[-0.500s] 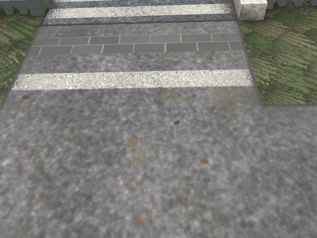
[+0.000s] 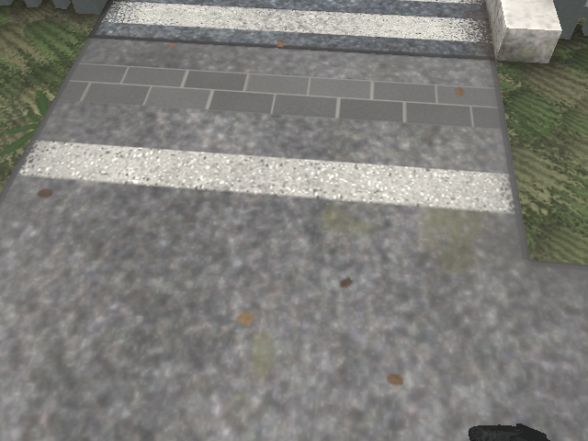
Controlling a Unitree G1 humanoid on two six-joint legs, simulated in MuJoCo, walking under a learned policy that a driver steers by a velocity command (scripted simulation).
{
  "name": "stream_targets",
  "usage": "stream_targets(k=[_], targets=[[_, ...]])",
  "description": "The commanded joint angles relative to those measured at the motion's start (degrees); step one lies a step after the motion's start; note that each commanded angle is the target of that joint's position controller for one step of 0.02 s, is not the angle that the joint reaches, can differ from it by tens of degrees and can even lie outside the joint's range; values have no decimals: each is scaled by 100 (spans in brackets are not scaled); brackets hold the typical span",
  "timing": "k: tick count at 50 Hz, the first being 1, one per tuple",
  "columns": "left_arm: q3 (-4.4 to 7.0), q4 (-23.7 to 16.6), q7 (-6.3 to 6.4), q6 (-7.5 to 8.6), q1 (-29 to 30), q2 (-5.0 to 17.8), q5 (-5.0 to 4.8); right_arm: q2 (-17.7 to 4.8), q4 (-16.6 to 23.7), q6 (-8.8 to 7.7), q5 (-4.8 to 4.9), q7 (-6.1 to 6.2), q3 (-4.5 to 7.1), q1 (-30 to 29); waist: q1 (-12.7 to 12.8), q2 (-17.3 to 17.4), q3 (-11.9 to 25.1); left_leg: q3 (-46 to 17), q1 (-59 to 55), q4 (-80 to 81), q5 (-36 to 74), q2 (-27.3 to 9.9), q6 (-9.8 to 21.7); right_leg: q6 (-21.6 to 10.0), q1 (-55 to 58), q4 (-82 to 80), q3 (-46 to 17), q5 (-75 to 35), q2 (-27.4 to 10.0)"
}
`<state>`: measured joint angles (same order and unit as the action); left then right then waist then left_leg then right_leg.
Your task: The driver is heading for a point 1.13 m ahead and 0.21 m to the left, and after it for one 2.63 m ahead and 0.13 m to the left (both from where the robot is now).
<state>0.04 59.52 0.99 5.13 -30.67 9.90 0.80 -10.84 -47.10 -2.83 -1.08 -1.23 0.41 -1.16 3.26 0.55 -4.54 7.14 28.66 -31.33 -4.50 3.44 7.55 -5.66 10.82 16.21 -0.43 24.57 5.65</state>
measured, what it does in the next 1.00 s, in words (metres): walks ahead: left foot, then right foot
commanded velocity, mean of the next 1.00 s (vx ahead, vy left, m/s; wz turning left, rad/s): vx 0.50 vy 0.00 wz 0.06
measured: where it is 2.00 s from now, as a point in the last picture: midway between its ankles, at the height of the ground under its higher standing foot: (312, 272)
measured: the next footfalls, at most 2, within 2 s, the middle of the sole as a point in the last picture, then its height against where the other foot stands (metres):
left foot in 0.02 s outside the picture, level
right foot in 0.58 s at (378, 420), level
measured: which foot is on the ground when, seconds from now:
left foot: up 0.00-0.00, down 0.02-0.60, up 0.62-1.00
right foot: down 0.00-0.00, up 0.02-0.56, down 0.58-1.00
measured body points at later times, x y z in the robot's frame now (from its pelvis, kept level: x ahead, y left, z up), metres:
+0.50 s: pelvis +0.27 -0.01 +0.02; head +0.30 -0.01 +0.47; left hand +0.47 +0.19 -0.10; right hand +0.16 -0.23 -0.12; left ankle +0.14 +0.05 -0.72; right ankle +0.43 -0.13 -0.69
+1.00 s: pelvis +0.54 -0.04 +0.02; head +0.56 -0.04 +0.47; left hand +0.44 +0.18 -0.12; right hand +0.70 -0.25 -0.11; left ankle +0.69 +0.10 -0.67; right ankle +0.45 -0.11 -0.72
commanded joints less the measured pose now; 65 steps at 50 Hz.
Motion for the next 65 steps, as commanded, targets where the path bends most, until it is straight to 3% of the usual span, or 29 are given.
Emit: stream_targets(k=[1,2,3,4,6,8,11,18,23,26,28,29,30,31,32,33,35,38,41,47,51,54,56,57,58,59,60,62,65], targets=[[156,-423,-1,42,390,903,-7,-1268,-590,-65,-128,214,446,2921,-1533,-46,1493,-1331,-3610,440,-885,-993,567,-63,-1893,3972,-4,-5129,-1162],[43,-446,-64,1,-423,159,-76,-1562,-550,-67,-256,174,498,2819,-820,1075,1841,-4153,-4792,703,-965,-2613,1418,93,-3966,6174,147,474,-107],[188,-404,-54,-21,-142,797,20,-1290,-563,-41,40,88,488,2509,-911,342,1576,-4828,-4269,1550,-1998,-2496,1563,-52,-4572,6539,-369,220,-177],[230,-617,-78,5,434,913,34,-984,-461,-54,101,68,409,1847,-629,202,630,-3943,-3348,1898,-2350,-2334,1348,-96,-4787,6222,-368,-420,-532],[240,-648,-123,-23,789,781,78,-524,-519,-170,41,43,289,1577,-332,-182,46,-2924,-2152,2228,-1195,-1851,951,-52,-4303,5629,-336,-807,-837],[190,-592,-197,-159,611,481,135,-389,-733,-275,40,82,221,1806,-98,-48,92,-2238,-1691,2367,-386,-1559,736,96,-3828,5193,-266,-879,-972],[192,-759,-253,-256,1090,450,144,-622,-949,-368,70,80,251,2198,-94,81,-31,-1704,-1613,2558,114,-1384,664,247,-4193,4683,-41,-1273,-1136],[145,-1268,-279,-277,2817,458,44,-627,-1191,-334,79,103,177,3040,-583,248,-151,-1154,-2407,2489,1348,-1130,215,436,-4810,2811,371,-2612,-1090],[122,-1503,-267,-236,3572,487,36,-663,-1365,-291,-16,187,150,3457,-797,341,-199,-1158,-3437,2110,2101,-1389,338,310,-4930,2002,483,-2338,-857],[164,-1516,-240,-160,3389,575,34,-771,-1402,-275,-51,241,177,3269,-541,391,-131,-1072,-3696,1588,3262,-1563,324,54,-4345,1579,532,-1689,-649],[280,-1100,-154,-83,2129,747,53,-867,-1404,-258,-24,239,199,3065,12,376,482,-884,-3502,256,4393,-1423,164,-199,-2754,1110,665,-1579,-282],[389,-776,-88,-24,1104,987,145,-831,-1339,-268,22,225,178,2960,422,257,1035,-739,-2662,-919,3550,-1229,59,-411,-1270,1008,318,-1725,-604],[542,-653,-24,5,194,1574,302,-447,-1092,-287,158,190,78,3099,566,-572,1886,-406,-1046,-2895,1046,-715,-127,-869,416,933,-1654,-1181,-2223],[594,-600,-100,-90,234,1632,157,-439,-1184,-281,235,162,141,3555,329,-1314,2395,-618,313,-4461,-2524,167,-226,-1539,1019,156,-3933,-1187,-3093],[534,-658,-146,-127,849,1318,-5,-804,-1112,-252,81,180,243,3064,110,-506,1453,-1036,816,-4630,-2071,-280,-155,-1337,252,-19,-3244,-873,-2772],[446,-732,-172,-94,1356,979,-37,-696,-958,-279,45,146,233,2571,-19,-289,765,-1023,830,-4375,-1589,-479,-162,-1182,-612,-242,-2479,-1088,-2549],[321,-614,-159,-7,1562,549,-8,-497,-897,-194,-52,96,237,2355,-378,-223,218,-995,340,-3690,-1218,-793,-238,-773,-1710,-568,-1511,-1910,-2022],[299,-357,-126,118,1169,562,-12,-266,-937,-14,-103,-10,219,2480,-577,-313,239,-844,126,-3400,-1015,-796,-368,-658,-1982,-736,-849,-2681,-1783],[315,-234,-108,162,854,712,12,-326,-702,69,-57,-47,235,1794,-498,-340,-11,-860,712,-2987,-405,-846,-418,-525,-1956,-969,-353,-2769,-1710],[237,-121,-42,190,422,657,3,-234,-266,34,1,-95,141,519,-223,-394,-185,-505,795,-1295,707,-694,-387,-214,-1554,-1015,436,-3534,-1620],[241,40,61,142,43,733,45,-260,-8,20,-28,-113,114,-42,-71,-375,-271,-162,842,-595,370,-578,-194,-209,-680,-696,714,-4258,-1868],[282,42,142,77,165,908,60,-358,-28,7,-56,-77,184,257,-299,-510,8,151,199,-353,-443,-195,106,-156,-255,241,996,-6339,-1982],[332,-5,151,-10,287,1067,77,-547,-308,-26,-73,-35,312,1222,-690,-600,572,278,-895,-94,-853,190,398,-136,-326,1797,1148,-7090,-1991],[345,-100,131,-38,403,1119,51,-779,-559,-61,-140,-8,436,2067,-1088,-479,991,-67,-2122,312,-731,114,638,-26,-1050,3072,1238,-6282,-1905],[290,-403,67,-6,457,893,-51,-1394,-619,-51,-215,71,637,2786,-1316,280,1648,-1985,-3714,492,-1211,-1263,1203,192,-2727,5143,1365,-3940,-1523],[299,-753,-32,57,550,717,-78,-1672,-506,30,-82,57,707,2516,-938,1182,1979,-5007,-4654,1368,-740,-2489,1996,413,-4737,6843,651,615,-191],[348,-892,-64,116,1167,974,21,-1549,-558,82,61,64,683,2371,-954,291,1373,-4319,-4282,1506,-703,-2238,1797,328,-5388,6775,-173,110,-656],[341,-951,-42,180,1333,881,-49,-1028,-456,48,68,99,553,1708,-462,-345,320,-2996,-2718,1635,1531,-1874,1304,407,-4948,5869,-112,-539,-1022],[340,-972,-10,-179,1074,704,164,-878,-394,-88,115,118,463,1538,-76,-242,402,-1970,-1859,1455,3668,-1264,953,680,-4084,5112,-59,-476,-1046]])
Velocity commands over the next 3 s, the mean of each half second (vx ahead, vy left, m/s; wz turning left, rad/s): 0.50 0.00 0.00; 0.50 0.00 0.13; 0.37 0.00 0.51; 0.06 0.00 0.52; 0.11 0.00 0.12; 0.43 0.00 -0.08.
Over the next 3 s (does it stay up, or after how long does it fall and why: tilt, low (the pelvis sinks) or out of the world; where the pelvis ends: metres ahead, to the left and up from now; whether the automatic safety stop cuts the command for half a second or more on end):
stays up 1.00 0.17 0.00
